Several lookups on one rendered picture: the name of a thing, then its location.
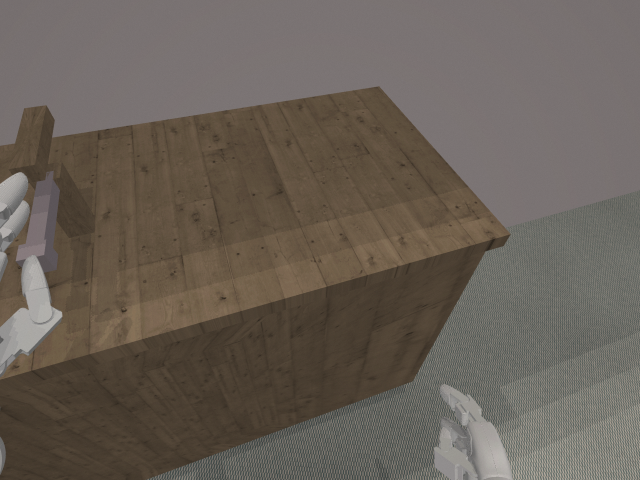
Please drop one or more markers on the robot left hand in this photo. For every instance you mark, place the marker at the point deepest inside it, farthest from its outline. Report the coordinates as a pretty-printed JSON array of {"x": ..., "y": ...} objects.
[{"x": 23, "y": 332}]

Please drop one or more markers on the robot right hand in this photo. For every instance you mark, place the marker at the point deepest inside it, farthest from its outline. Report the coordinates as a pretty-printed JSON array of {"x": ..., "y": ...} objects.
[{"x": 479, "y": 452}]

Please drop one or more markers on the tap lever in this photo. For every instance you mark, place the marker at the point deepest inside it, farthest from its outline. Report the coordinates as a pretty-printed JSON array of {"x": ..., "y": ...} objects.
[{"x": 41, "y": 231}]

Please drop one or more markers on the counter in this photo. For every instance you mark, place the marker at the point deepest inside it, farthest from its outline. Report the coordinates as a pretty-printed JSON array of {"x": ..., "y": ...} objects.
[{"x": 227, "y": 275}]

